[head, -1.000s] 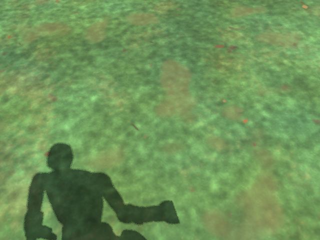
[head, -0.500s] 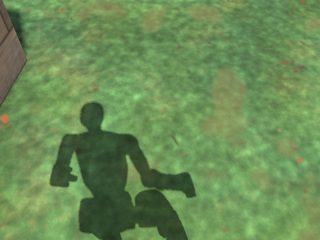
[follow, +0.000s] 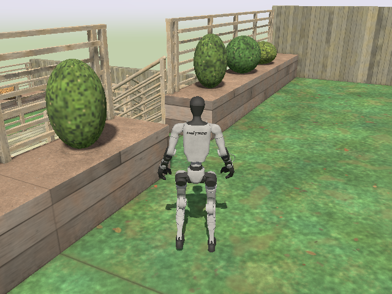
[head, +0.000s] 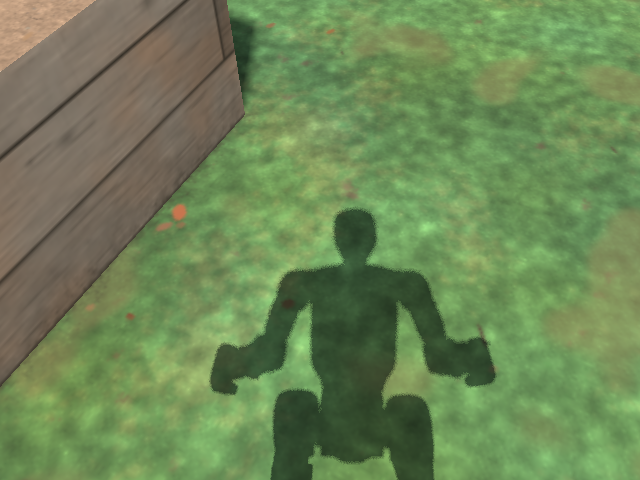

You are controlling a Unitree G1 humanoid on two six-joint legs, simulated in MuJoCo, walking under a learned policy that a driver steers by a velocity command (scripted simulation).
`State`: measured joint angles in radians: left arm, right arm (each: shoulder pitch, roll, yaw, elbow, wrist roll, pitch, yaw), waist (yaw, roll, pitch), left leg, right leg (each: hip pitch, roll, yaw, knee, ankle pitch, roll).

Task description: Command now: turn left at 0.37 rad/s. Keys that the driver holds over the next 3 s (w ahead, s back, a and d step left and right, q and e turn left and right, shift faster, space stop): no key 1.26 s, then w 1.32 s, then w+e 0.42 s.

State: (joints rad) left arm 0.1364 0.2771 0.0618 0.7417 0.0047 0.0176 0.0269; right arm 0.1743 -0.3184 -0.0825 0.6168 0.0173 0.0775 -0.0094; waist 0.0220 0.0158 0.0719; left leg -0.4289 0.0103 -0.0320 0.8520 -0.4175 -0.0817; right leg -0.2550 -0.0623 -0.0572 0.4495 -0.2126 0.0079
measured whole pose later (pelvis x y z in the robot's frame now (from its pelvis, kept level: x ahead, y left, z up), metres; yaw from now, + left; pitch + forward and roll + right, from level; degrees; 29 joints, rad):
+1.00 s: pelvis +0.00 +0.02 +0.00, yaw +3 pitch -2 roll +0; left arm 0.19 0.24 0.02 1.01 0.01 -0.01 0.03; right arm 0.18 -0.24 -0.04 1.02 0.00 0.02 -0.04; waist 0.00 0.00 0.04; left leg -0.19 -0.01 -0.03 0.47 -0.25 0.00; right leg -0.16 -0.01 0.00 0.47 -0.27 0.01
